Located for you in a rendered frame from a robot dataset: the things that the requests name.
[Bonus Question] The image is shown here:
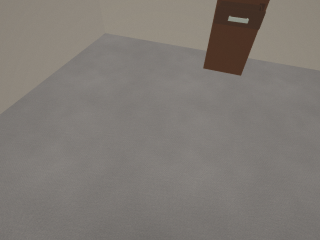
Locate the cabinet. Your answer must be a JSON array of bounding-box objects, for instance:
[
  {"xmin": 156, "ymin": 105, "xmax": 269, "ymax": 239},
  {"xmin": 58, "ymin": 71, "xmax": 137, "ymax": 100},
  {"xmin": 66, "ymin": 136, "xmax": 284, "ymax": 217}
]
[{"xmin": 203, "ymin": 0, "xmax": 270, "ymax": 76}]

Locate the drawer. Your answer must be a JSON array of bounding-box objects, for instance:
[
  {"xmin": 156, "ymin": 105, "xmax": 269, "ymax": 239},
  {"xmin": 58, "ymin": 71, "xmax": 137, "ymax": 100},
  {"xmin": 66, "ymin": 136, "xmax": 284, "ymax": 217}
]
[{"xmin": 214, "ymin": 0, "xmax": 266, "ymax": 30}]

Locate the handle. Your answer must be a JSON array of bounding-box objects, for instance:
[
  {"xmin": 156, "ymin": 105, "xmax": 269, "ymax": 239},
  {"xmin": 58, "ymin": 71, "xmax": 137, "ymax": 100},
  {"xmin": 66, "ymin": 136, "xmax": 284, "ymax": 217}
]
[{"xmin": 228, "ymin": 16, "xmax": 249, "ymax": 24}]

